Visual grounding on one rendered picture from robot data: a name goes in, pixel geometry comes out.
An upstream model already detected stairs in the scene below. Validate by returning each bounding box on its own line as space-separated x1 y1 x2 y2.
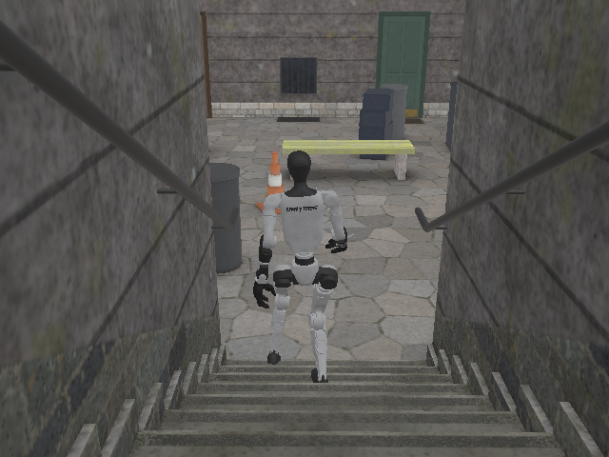
129 359 566 457

